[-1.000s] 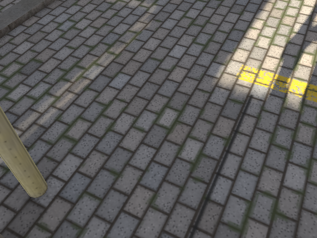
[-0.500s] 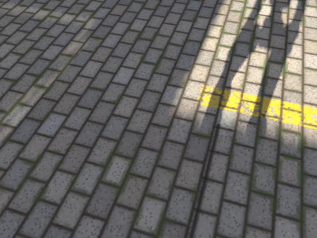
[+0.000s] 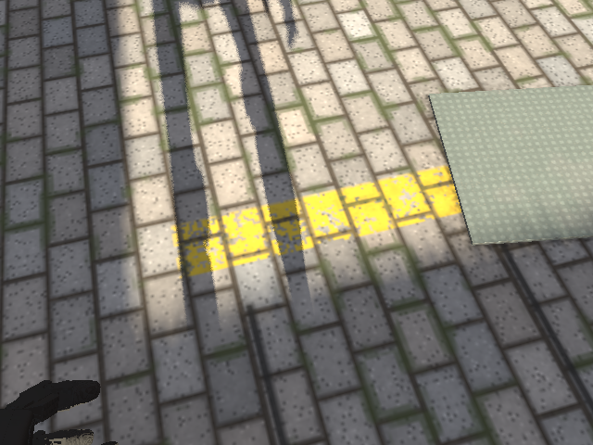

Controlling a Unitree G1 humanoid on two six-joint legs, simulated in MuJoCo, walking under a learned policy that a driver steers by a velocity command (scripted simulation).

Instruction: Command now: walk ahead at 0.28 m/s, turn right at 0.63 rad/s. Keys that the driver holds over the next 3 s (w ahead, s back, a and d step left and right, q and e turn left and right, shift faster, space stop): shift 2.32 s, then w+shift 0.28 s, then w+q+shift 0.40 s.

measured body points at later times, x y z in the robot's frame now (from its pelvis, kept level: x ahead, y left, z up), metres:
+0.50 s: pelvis +0.17 +0.04 -0.01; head +0.20 +0.05 +0.44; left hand +0.36 +0.28 -0.12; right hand +0.28 -0.23 -0.12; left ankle +0.22 +0.18 -0.74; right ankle +0.22 -0.07 -0.73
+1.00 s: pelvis +0.21 +0.07 +0.00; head +0.23 +0.06 +0.45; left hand +0.35 +0.31 -0.13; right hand +0.29 -0.20 -0.13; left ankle +0.22 +0.18 -0.74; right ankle +0.23 -0.07 -0.74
